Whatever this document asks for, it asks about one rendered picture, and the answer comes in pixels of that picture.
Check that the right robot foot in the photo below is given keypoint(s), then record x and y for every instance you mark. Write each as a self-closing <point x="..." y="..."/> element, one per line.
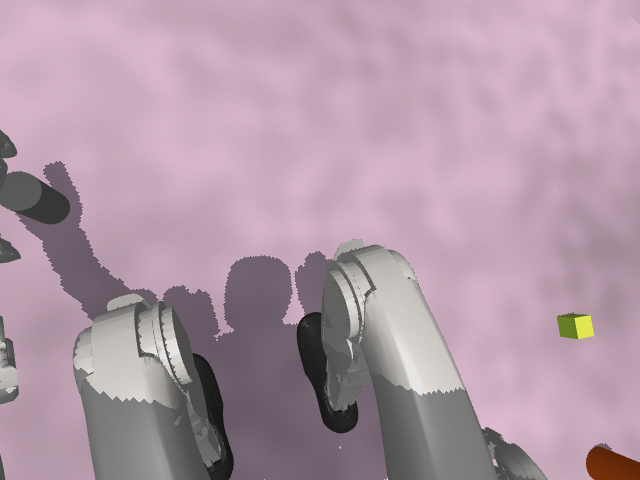
<point x="314" y="363"/>

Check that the left robot foot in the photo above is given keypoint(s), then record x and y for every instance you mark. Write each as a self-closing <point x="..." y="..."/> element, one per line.
<point x="221" y="469"/>

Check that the left robot arm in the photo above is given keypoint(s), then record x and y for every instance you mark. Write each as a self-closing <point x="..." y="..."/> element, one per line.
<point x="8" y="375"/>

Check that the left robot hand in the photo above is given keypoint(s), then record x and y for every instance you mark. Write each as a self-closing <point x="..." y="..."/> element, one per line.
<point x="7" y="150"/>

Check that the right robot hand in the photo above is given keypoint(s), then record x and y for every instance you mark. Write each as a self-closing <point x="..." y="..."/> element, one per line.
<point x="513" y="463"/>

